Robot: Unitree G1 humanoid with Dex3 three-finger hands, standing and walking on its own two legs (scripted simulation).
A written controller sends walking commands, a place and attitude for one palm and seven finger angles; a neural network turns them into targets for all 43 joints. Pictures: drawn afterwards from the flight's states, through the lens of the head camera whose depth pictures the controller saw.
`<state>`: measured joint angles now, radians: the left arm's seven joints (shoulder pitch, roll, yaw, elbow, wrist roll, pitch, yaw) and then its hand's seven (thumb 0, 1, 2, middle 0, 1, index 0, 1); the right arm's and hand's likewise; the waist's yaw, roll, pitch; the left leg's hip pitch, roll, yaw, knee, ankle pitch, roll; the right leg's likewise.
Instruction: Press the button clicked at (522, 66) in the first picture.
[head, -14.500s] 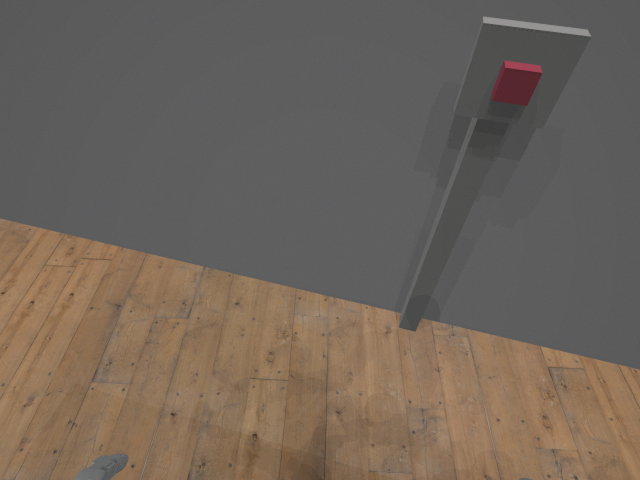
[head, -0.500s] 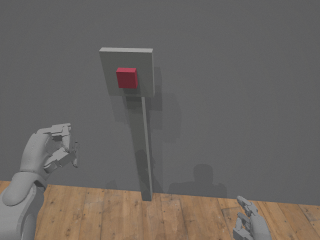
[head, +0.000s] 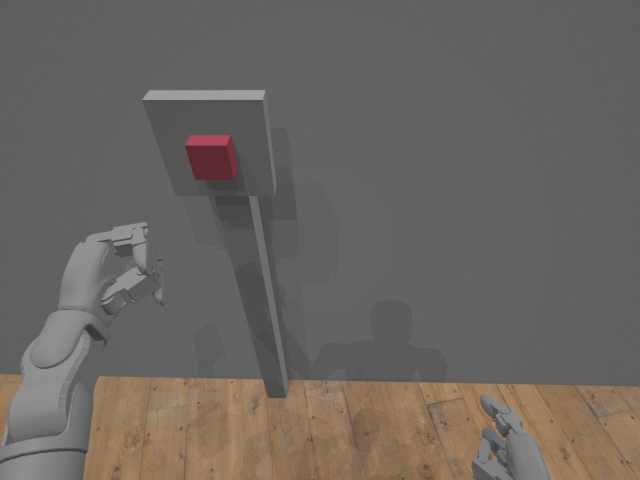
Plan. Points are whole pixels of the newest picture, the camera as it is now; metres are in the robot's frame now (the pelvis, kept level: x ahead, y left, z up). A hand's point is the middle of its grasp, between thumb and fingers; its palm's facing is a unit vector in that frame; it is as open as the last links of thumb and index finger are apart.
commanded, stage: aim a knuckle at the button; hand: left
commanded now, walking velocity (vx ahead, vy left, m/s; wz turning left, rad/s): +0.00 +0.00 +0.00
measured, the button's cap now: (213, 156) +0.50 +0.20 +0.17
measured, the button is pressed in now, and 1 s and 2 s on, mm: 0 0 0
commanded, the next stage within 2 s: none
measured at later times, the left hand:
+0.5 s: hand (198, 227) +0.38 +0.19 +0.14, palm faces +0.09 -1.00 -0.02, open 3.1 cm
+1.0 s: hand (221, 211) +0.42 +0.17 +0.13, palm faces +0.09 -1.00 +0.00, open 3.1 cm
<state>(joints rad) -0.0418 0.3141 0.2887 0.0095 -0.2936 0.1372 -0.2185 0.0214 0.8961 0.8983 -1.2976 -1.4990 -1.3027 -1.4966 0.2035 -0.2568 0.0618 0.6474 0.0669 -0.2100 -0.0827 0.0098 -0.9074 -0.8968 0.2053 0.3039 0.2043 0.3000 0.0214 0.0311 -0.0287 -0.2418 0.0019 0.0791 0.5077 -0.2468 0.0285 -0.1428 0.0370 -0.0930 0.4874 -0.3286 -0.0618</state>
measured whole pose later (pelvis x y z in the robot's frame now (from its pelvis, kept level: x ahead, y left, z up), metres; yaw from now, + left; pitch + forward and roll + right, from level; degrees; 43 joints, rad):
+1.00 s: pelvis +0.00 +0.01 +0.00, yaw -2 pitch +3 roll +0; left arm -0.55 0.30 0.26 0.67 -0.18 -0.06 -0.07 0.02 0.90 0.90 -1.29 -1.50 -1.30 -1.50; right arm 0.35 -0.27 0.02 0.69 0.06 -0.03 -0.04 0.01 -0.91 -0.90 0.20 0.30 0.20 0.30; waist -0.05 0.03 -0.04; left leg -0.32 0.01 0.11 0.52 -0.25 0.04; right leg -0.24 0.04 -0.06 0.50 -0.32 -0.06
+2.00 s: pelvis -0.01 +0.01 +0.00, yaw -2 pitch +2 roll +0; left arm -0.57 0.25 0.20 0.63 -0.16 -0.07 -0.01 0.02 0.90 0.90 -1.30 -1.50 -1.30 -1.50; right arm 0.29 -0.25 0.03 0.68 0.06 -0.05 -0.04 0.01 -0.91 -0.90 0.20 0.30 0.20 0.30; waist -0.04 0.02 -0.03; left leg -0.32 0.01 0.10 0.53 -0.24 0.04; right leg -0.24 0.04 -0.07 0.52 -0.32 -0.06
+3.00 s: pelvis -0.01 +0.01 -0.01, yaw +0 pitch +5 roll +0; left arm -0.75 0.31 0.25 0.92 -0.16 -0.15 -0.05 0.02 0.86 0.94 -1.30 -1.50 -1.30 -1.50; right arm 0.35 -0.27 0.02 0.71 0.05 -0.03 -0.04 0.00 -0.91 -0.90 0.20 0.30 0.20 0.30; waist -0.06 0.03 -0.04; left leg -0.40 0.01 0.08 0.57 -0.26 0.04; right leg -0.30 0.04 -0.09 0.55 -0.33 -0.06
